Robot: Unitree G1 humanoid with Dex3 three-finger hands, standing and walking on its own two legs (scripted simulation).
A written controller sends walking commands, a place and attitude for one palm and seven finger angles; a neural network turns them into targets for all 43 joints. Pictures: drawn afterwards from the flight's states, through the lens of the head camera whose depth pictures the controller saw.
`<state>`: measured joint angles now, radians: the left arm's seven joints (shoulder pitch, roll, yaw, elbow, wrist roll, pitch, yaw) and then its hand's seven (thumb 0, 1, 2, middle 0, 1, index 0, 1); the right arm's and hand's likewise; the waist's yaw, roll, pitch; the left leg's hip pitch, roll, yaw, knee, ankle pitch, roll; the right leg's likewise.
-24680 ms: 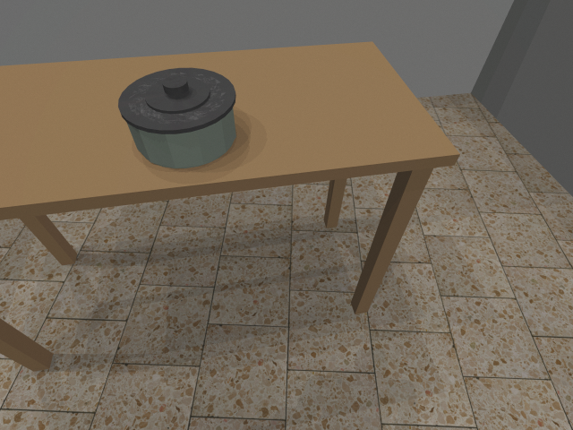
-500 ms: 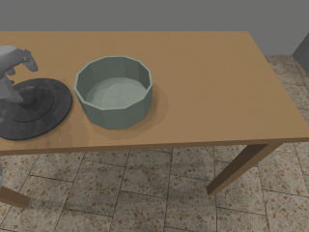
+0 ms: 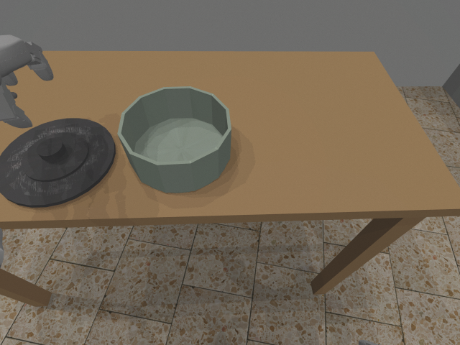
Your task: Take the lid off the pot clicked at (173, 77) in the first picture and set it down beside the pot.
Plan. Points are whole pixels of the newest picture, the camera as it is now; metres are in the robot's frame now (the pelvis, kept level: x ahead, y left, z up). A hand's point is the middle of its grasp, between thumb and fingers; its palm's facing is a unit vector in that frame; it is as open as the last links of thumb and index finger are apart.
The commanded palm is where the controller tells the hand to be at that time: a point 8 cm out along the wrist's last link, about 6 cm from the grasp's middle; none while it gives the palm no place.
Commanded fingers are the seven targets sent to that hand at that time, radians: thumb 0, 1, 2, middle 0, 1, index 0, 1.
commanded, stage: raise the empty hand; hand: left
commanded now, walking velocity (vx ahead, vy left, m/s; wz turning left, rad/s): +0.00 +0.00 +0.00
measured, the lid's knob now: (51, 149) +0.45 +0.33 +0.07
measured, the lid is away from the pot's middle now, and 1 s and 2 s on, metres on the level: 0.23 0.23 0.23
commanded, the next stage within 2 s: draw the hand back to the body in 0.30 s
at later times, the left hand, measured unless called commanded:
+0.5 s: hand out of the picture +0.44 +0.33 +0.22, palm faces -0.26 -0.08 -0.96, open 11.1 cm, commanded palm +0.42 +0.32 +0.28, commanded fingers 0.00 -0.10 0.82 -0.43 -0.70 -0.43 -0.70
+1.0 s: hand (18, 93) +0.40 +0.27 +0.23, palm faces +0.19 -0.67 -0.72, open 11.0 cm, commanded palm +0.35 +0.31 +0.27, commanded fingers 0.00 -0.07 0.82 -0.42 -0.69 -0.42 -0.69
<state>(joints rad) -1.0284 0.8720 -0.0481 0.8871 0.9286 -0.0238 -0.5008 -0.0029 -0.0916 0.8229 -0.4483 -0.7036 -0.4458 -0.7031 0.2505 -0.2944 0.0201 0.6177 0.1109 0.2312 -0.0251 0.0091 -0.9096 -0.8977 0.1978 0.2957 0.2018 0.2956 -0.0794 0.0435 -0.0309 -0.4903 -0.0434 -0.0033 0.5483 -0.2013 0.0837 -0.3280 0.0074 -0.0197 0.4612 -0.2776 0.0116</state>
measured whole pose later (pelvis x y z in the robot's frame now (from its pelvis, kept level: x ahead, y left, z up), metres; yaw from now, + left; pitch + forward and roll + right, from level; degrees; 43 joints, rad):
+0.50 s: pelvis +0.00 -0.01 +0.00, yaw +0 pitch +8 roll -2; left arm -1.06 0.91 -0.05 0.87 0.93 0.02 -0.54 0.00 -0.09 0.82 -0.45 -0.70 -0.45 -0.70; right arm 0.24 -0.30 0.03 0.62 0.11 0.23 -0.03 0.01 -0.91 -0.90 0.20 0.30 0.20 0.30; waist -0.07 0.05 -0.03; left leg -0.47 -0.04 -0.01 0.52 -0.19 0.07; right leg -0.31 0.01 -0.02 0.44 -0.27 0.01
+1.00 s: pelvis +0.00 -0.01 +0.01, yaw +0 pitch +2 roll -2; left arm -0.64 0.72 0.21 0.45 0.22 -0.05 -0.23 0.00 -0.09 0.82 -0.45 -0.70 -0.45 -0.70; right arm 0.20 -0.27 0.05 0.56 0.10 0.11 -0.04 0.01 -0.91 -0.90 0.20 0.30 0.20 0.30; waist 0.02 0.05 0.03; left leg -0.32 -0.04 0.00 0.45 -0.17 0.06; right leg -0.17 0.01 -0.01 0.40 -0.26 -0.01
